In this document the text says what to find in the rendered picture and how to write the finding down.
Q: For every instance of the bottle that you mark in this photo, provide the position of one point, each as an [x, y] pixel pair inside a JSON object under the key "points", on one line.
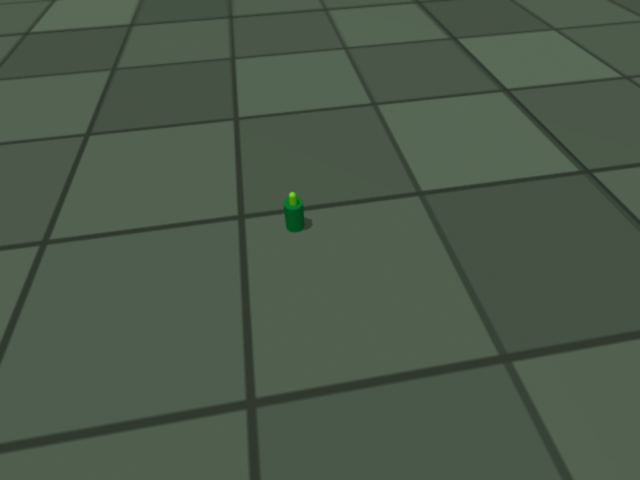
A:
{"points": [[294, 214]]}

